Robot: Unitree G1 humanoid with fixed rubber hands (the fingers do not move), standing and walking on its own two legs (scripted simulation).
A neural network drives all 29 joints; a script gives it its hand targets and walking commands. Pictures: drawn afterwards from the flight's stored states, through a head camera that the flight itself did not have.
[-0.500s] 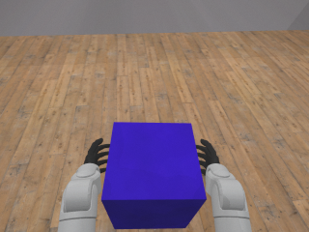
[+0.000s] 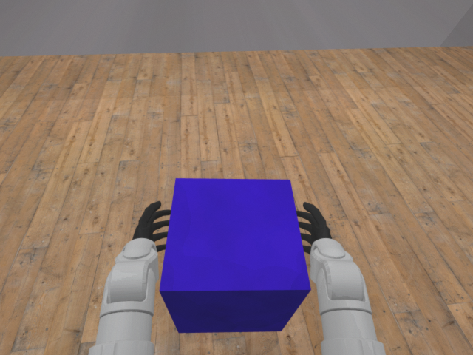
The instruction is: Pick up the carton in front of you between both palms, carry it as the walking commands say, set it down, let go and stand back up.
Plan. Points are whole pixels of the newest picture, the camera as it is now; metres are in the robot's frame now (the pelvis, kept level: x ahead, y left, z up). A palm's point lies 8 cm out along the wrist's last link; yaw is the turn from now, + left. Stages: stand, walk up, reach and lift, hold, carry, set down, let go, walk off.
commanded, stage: carry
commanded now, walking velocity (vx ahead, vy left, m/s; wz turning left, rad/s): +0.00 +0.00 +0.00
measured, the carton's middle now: (231, 259) +0.29 +0.00 -0.04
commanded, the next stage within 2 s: hold in 0.78 s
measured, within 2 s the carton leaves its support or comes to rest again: neither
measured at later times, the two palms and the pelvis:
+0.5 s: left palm (144, 253) +0.27 +0.15 +0.04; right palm (323, 253) +0.27 -0.15 +0.04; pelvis -0.02 +0.00 +0.00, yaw +0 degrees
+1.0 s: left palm (139, 269) +0.24 +0.15 +0.04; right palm (326, 269) +0.24 -0.15 +0.04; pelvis -0.04 +0.00 +0.01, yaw +0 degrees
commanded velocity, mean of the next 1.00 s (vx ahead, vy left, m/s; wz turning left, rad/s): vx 0.00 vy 0.00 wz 0.00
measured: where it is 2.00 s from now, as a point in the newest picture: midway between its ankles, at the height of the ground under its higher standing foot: outside the picture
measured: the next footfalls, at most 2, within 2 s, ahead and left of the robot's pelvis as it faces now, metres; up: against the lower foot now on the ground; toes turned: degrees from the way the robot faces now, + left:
none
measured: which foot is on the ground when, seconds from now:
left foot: down 0.00-1.00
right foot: down 0.00-1.00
